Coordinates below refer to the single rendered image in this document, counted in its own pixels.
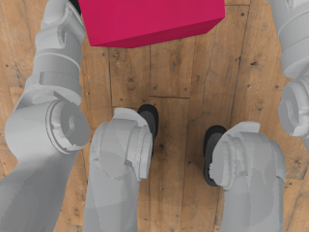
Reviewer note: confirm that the robot right upper arm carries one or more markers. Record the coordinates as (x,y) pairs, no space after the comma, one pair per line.
(293,109)

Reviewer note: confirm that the left robot hand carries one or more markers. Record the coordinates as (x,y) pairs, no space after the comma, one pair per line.
(76,5)

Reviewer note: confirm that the left robot thigh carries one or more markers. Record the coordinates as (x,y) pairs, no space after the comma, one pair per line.
(114,178)

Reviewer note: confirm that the right robot forearm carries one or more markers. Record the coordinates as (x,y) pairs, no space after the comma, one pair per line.
(291,20)

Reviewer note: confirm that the right robot thigh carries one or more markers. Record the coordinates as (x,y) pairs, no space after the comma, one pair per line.
(253,194)

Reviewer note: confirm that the left robot forearm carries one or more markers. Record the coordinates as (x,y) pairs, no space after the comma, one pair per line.
(57,61)

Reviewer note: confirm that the robot left upper arm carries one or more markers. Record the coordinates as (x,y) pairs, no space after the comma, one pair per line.
(46,139)

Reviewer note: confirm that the carton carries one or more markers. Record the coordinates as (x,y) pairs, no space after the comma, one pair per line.
(135,23)

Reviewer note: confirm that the robot thigh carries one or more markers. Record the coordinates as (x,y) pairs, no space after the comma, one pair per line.
(253,194)
(114,178)

